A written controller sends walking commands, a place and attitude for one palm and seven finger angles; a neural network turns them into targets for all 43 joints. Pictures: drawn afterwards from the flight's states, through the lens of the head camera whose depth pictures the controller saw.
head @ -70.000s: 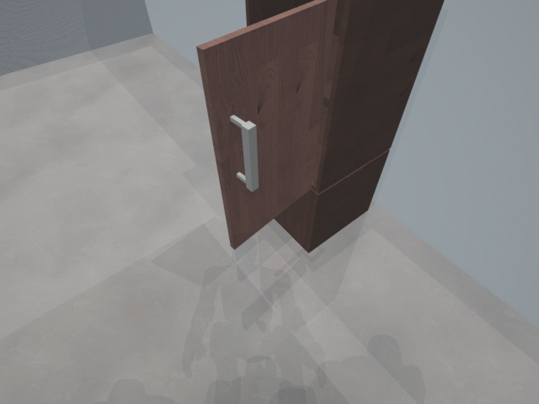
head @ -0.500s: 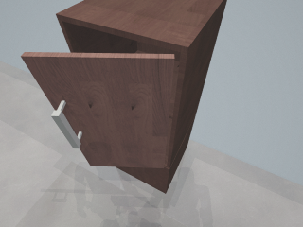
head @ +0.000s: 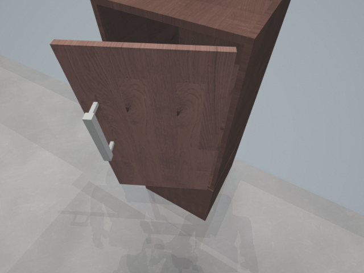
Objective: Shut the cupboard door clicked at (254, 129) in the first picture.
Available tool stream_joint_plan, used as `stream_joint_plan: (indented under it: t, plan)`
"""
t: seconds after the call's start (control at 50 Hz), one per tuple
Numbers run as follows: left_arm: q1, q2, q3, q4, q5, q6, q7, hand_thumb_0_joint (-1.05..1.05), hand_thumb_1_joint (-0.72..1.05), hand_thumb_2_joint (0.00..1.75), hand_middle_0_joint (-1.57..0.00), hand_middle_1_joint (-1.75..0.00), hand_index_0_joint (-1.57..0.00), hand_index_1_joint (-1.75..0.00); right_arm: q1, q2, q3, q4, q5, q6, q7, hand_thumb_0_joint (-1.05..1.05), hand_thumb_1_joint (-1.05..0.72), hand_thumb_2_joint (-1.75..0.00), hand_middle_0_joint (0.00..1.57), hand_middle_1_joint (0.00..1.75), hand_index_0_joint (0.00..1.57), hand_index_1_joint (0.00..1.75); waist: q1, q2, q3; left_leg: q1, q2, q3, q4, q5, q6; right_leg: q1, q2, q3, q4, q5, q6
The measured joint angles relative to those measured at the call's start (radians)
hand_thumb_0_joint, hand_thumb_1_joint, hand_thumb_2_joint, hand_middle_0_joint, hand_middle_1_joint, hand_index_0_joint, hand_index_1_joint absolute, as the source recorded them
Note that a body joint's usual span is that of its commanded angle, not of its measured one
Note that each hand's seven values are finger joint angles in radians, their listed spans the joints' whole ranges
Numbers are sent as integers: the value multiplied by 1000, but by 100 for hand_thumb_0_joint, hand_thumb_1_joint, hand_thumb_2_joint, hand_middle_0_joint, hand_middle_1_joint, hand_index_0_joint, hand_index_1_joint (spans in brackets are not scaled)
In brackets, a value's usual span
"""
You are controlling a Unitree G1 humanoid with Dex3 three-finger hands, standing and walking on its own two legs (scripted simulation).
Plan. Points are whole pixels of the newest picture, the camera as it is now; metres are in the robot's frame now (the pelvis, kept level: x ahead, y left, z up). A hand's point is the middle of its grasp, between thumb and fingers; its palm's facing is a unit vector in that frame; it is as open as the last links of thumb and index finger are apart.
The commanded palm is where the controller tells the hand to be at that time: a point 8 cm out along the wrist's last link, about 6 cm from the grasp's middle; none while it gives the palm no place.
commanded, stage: come to a stop and stand still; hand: left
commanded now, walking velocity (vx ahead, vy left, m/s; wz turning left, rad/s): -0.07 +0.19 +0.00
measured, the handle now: (102, 133) +0.43 +0.24 +0.02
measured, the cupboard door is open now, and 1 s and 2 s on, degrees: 25 25 25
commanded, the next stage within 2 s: look again from close up in 1.14 s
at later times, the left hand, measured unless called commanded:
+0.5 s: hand out of the picture -0.02 +0.17 -0.17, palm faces -0.03 -0.98 -0.18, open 7.3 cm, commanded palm none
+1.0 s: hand out of the picture +0.00 +0.20 -0.17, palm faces -0.02 -0.98 -0.19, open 7.3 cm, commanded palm none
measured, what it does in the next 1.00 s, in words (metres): steps on the spot: right foot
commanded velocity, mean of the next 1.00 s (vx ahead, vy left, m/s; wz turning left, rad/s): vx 0.03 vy -0.02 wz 0.00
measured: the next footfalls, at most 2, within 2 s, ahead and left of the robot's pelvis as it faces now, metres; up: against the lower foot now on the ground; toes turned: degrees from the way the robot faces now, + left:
right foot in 0.26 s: +0.03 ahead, -0.05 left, +0.00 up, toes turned +1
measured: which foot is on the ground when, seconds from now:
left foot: down 0.00-1.00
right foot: down 0.00-0.02, up 0.04-0.24, down 0.26-1.00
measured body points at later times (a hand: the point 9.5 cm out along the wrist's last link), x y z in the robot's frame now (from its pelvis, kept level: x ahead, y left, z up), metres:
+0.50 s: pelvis -0.01 +0.01 +0.00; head +0.01 +0.00 +0.45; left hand -0.02 +0.22 -0.16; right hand -0.01 -0.22 -0.16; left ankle -0.01 +0.12 -0.73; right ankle -0.06 -0.09 -0.73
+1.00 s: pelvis -0.01 +0.03 +0.01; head -0.01 +0.04 +0.46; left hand +0.00 +0.25 -0.16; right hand +0.00 -0.20 -0.15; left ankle -0.01 +0.12 -0.73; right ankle -0.06 -0.09 -0.73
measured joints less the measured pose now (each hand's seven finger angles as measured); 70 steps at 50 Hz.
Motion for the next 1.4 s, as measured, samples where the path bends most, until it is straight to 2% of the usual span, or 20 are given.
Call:
stream_joint_plan:
  t: [0.04,0.08,0.12,0.16,0.22,0.26,0.28,0.32,0.38,0.42,0.5,0.72,0.94,1.4]
  plan:
    - [-4,10,8,-11,1,14,-1,0,91,90,-20,-30,-20,-30,2,1,-3,-15,-5,-1,3,0,-91,-90,19,30,20,30,6,-19,3,-8,-18,15,3,1,23,-26,-19,11,34,-15,2]
    - [-11,18,14,-19,-1,29,2,0,91,90,-20,-30,-20,-30,2,3,-2,-30,-9,-1,3,0,-91,-90,19,30,20,30,8,-21,5,-22,-24,26,8,1,41,-76,-19,21,165,-130,-2]
    - [-12,24,17,-23,1,34,5,0,91,90,-20,-30,-20,-30,0,11,4,-35,-12,-3,0,0,-91,-90,19,30,20,30,4,-20,2,-31,-27,30,0,11,51,-113,-10,29,308,-174,-4]
    - [-6,26,14,-24,3,28,3,0,91,90,-20,-30,-20,-30,-1,21,12,-31,-13,-10,1,0,-91,-90,19,30,20,30,3,-18,-7,-32,-30,30,-18,24,53,-106,-10,20,342,-181,-2]
    - [10,19,-2,-19,2,12,-6,0,91,90,-19,-30,-20,-30,-3,21,17,-15,-17,-22,-3,1,-93,-90,20,30,20,30,0,-7,-19,-26,-32,29,-45,41,51,-17,-15,-4,180,-176,1]
    - [25,12,-14,-10,0,-3,-8,0,91,90,-19,-30,-20,-30,0,18,19,-4,-12,-31,-3,1,-94,-90,20,30,20,30,0,-10,-30,-32,-36,34,-39,38,45,64,-18,-5,-3,-96,3]
    - [27,2,-19,3,-1,-11,-7,0,91,90,-19,-30,-20,-30,-4,14,20,7,-8,-33,-3,1,-94,-90,20,30,21,30,0,0,-27,-32,-28,35,-28,32,40,81,-10,-4,-40,-68,1]
    - [41,-19,-34,27,-1,-21,-7,0,91,90,-19,-30,-20,-30,-6,7,23,25,-2,-35,-2,1,-94,-90,20,30,20,30,-10,24,-25,-13,-10,26,-34,29,30,108,9,-13,-66,-52,-3]
    - [73,-25,-45,59,-6,-34,-7,1,93,90,-19,-30,-20,-30,0,14,31,54,1,-37,-1,1,-94,-90,20,30,20,30,-19,19,-35,19,3,23,-62,35,20,142,24,-14,-100,-44,-11]
    - [93,-36,-55,65,-3,-49,5,1,93,90,-19,-30,-20,-30,4,8,39,51,5,-32,6,1,-94,-90,20,30,20,30,-19,30,-40,-3,26,14,-22,19,13,148,46,-18,-120,-33,-12]
    - [124,-51,-74,61,-12,-58,5,1,92,90,-20,-30,-20,-30,13,-1,41,26,4,-39,5,1,-93,-90,20,30,20,30,-30,32,-39,-18,36,9,23,-11,18,142,55,-20,-99,-43,-15]
    - [123,-34,-80,42,-13,-42,-1,1,91,90,-20,-30,-20,-30,22,6,53,33,5,-36,3,1,-93,-90,20,30,20,30,-13,13,-64,-2,9,13,13,-9,36,150,28,-18,-84,-57,2]
    - [101,-4,-77,38,-16,-36,-2,0,91,90,-19,-30,-20,-30,10,6,63,54,8,-43,3,1,-93,-90,20,30,20,30,-9,-2,-64,22,-7,20,-27,12,50,169,15,-12,-118,-36,18]
    - [119,-11,-77,68,-13,-28,-4,0,91,90,-19,-30,-20,-30,12,20,67,86,12,-51,3,1,-92,-90,20,30,20,30,-2,-22,-55,38,-34,28,-81,45,78,186,-10,-6,-172,0,47]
